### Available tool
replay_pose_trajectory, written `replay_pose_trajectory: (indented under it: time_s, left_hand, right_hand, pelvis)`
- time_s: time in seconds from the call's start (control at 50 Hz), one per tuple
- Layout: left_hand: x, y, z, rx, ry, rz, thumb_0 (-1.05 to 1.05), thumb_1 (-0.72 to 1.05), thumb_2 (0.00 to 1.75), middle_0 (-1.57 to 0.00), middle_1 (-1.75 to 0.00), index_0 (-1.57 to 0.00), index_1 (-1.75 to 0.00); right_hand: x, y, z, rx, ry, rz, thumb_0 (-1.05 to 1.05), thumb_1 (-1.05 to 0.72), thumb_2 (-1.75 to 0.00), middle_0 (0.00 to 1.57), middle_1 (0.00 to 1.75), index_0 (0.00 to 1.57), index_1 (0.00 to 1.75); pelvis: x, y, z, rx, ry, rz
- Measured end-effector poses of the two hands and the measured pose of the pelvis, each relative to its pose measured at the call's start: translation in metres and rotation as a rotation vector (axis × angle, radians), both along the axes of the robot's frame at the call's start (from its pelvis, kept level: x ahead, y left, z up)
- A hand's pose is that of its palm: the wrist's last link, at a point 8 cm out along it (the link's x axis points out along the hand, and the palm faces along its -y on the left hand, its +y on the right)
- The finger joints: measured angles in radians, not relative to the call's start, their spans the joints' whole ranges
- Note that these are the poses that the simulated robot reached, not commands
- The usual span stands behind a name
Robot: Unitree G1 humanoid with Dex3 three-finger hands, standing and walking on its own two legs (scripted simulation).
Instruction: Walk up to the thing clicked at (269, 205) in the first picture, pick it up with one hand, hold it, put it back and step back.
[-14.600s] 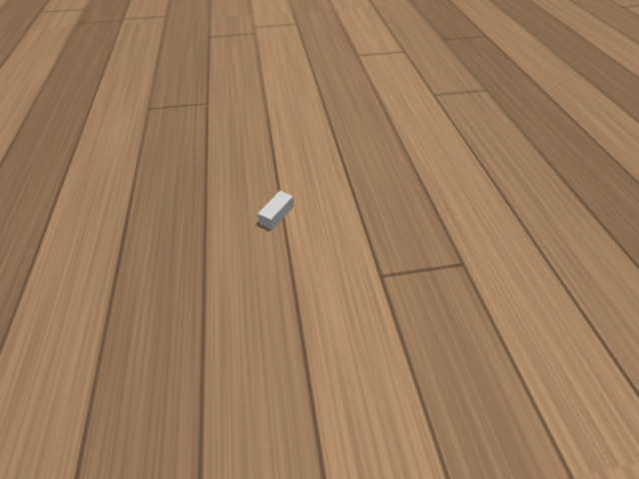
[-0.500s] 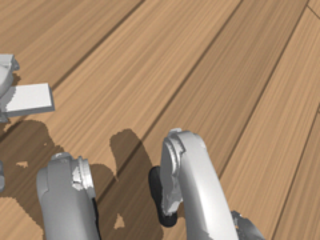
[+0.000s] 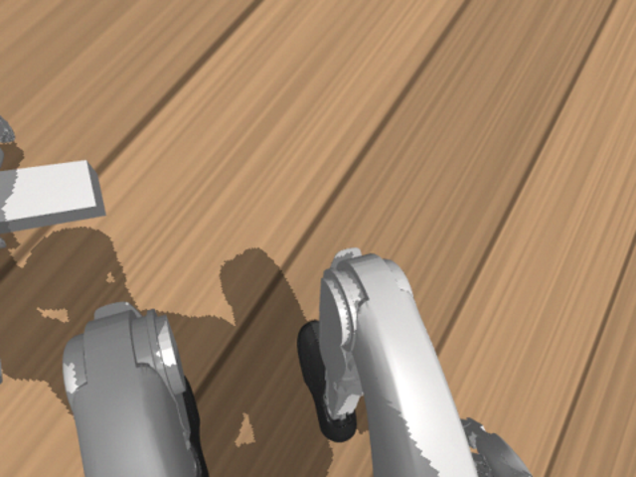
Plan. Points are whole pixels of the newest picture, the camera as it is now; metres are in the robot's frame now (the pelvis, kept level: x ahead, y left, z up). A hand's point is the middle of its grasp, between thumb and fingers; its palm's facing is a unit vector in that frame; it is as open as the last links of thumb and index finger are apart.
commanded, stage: close in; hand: left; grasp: from above
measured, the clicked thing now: (34, 198) +0.49 +0.29 -0.29
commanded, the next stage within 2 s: rest palm in 0.18 s
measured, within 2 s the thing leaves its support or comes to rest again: neither
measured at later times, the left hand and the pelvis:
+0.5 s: hand (17, 200) +0.47 +0.29 -0.21, palm faces -0.50 -0.06 -0.87, open 14.0 cm; pelvis +0.00 +0.01 -0.01, yaw -1 degrees
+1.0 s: hand (22, 204) +0.48 +0.30 -0.25, palm faces -0.48 -0.10 -0.87, open 13.9 cm; pelvis +0.01 +0.00 -0.02, yaw -4 degrees
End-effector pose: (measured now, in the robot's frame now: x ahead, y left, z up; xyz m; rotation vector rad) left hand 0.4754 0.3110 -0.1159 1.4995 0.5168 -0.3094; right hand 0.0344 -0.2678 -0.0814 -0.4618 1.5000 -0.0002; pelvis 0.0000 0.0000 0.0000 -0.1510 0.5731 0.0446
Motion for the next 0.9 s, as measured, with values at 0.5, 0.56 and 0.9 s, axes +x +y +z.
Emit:
replay_pose_trajectory:
  time_s: [0.5, 0.56, 0.9]
  left_hand:
    - [0.003, -0.022, -0.039, -0.017, -0.010, -0.042, 0.00, -0.50, 1.01, -0.08, -0.99, -0.09, -0.99]
    - [0.005, -0.024, -0.048, -0.021, -0.016, -0.038, 0.00, -0.50, 1.01, -0.08, -0.99, -0.09, -0.99]
    - [0.014, -0.019, -0.077, -0.015, -0.037, 0.002, 0.00, -0.49, 0.98, -0.08, -0.99, -0.09, -0.98]
  right_hand:
    - [-0.010, 0.012, 0.011, -0.018, -0.019, 0.031, 0.00, -0.89, -0.89, 0.21, 0.30, 0.20, 0.30]
    - [-0.019, 0.013, 0.009, -0.012, 0.004, 0.034, 0.00, -0.89, -0.89, 0.21, 0.30, 0.20, 0.30]
    - [-0.004, 0.010, 0.011, 0.009, 0.031, 0.117, 0.00, -0.90, -0.89, 0.21, 0.30, 0.20, 0.30]
  pelvis:
    - [-0.001, 0.005, -0.009, -0.023, -0.018, -0.008]
    - [-0.001, 0.004, -0.013, -0.024, -0.026, -0.015]
    - [0.009, 0.004, -0.019, -0.046, -0.033, -0.036]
